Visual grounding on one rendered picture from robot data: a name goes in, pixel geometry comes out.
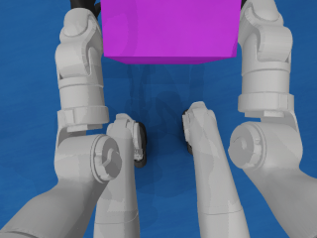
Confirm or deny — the robot left upper arm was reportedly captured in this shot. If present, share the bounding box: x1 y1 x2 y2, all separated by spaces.
0 134 123 238

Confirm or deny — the robot right thigh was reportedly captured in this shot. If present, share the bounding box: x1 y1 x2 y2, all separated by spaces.
182 107 251 238

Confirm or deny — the robot right upper arm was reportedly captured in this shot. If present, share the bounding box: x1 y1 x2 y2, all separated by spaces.
228 121 317 238

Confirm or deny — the carton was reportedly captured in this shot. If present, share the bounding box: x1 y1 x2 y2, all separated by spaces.
100 0 242 64

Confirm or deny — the robot left hand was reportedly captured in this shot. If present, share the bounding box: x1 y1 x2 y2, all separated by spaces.
69 0 101 21

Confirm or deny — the robot left forearm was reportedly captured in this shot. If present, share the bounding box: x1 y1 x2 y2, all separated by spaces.
53 8 110 168

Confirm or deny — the robot right forearm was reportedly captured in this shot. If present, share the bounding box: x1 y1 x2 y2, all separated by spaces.
238 0 303 147

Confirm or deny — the left robot foot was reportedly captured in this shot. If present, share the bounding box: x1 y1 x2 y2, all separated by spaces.
134 121 148 169

